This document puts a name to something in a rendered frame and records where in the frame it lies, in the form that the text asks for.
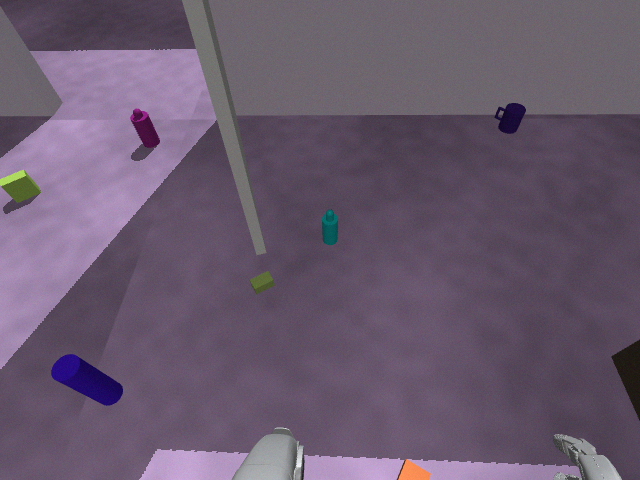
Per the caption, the right robot hand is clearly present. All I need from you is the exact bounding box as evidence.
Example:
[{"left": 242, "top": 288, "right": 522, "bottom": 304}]
[{"left": 553, "top": 434, "right": 622, "bottom": 480}]

